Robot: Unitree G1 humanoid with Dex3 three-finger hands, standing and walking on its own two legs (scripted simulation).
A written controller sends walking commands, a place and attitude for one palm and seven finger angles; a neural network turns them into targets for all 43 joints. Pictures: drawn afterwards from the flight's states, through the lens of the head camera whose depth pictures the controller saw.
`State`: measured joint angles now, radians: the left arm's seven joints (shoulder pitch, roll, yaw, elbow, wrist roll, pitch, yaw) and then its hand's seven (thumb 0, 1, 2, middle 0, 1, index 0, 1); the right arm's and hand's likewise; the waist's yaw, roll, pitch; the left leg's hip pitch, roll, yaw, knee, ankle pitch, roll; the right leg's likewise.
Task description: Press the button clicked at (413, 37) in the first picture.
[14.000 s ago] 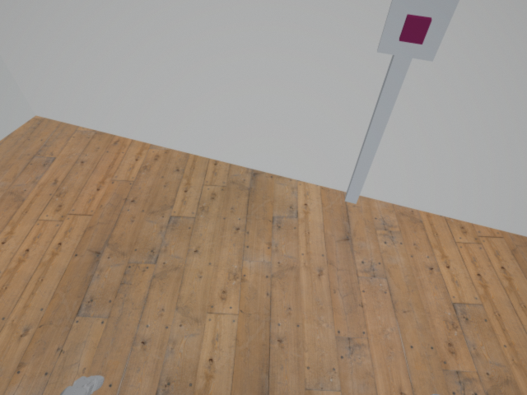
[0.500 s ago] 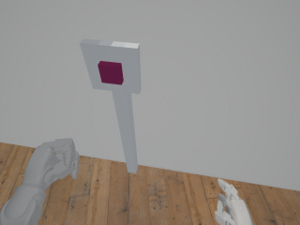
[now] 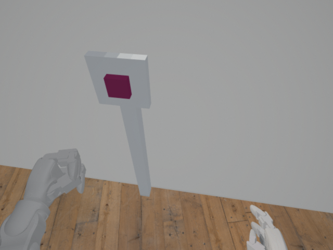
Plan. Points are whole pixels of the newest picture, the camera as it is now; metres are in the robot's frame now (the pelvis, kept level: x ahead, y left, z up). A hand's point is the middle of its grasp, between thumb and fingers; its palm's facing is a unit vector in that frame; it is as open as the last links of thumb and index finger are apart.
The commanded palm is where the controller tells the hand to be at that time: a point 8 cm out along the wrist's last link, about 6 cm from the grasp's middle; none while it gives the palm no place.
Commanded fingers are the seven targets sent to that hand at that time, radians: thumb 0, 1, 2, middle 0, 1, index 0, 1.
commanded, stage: raise the hand and make a fist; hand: left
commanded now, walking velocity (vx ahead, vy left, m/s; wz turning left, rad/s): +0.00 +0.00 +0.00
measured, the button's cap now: (118, 86) +0.55 +0.20 +0.11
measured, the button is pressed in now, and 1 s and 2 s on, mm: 0 0 0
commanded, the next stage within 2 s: aim a knuckle at the button in 0.04 s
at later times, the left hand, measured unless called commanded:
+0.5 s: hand (96, 155) +0.29 +0.19 +0.10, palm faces -0.05 -1.00 -0.06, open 3.1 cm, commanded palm +0.27 +0.24 +0.10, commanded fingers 0.00 0.90 0.90 -1.30 -1.50 -1.30 -1.50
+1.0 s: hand (112, 129) +0.38 +0.18 +0.09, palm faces -0.07 -1.00 -0.03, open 3.1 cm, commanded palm +0.37 +0.23 +0.09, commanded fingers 0.00 0.90 0.90 -1.30 -1.50 -1.30 -1.50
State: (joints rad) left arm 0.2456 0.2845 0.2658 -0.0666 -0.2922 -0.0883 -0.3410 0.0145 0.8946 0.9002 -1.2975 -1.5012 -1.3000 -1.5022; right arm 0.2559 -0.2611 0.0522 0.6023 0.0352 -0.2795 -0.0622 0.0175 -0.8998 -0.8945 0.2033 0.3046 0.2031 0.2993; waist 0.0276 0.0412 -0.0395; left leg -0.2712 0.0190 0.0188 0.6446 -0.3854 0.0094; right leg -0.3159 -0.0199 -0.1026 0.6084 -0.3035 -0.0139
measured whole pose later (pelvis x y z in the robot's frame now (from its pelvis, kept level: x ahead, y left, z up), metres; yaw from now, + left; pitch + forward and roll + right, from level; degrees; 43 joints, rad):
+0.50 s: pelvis -0.01 -0.01 +0.00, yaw +0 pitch +1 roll +0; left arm -0.08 0.30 0.25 0.26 -0.26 -0.11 -0.35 0.01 0.89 0.90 -1.30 -1.50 -1.30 -1.50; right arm 0.24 -0.26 0.06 0.64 0.04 -0.26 -0.09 0.02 -0.90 -0.89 0.20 0.30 0.20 0.30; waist 0.01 0.04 -0.02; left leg -0.31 0.02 0.02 0.65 -0.36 0.00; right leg -0.36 -0.02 -0.10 0.63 -0.29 -0.03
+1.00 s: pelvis -0.01 +0.00 -0.01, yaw -1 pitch +6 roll +0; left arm -0.44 0.34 0.28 0.68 -0.21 -0.21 -0.32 0.01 0.90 0.90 -1.30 -1.50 -1.30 -1.50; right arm 0.30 -0.27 0.04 0.65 0.04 -0.14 -0.06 0.02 -0.90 -0.89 0.20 0.30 0.20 0.30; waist -0.04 0.02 -0.03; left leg -0.41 0.02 0.04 0.68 -0.38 0.01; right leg -0.47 -0.02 -0.08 0.66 -0.30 -0.02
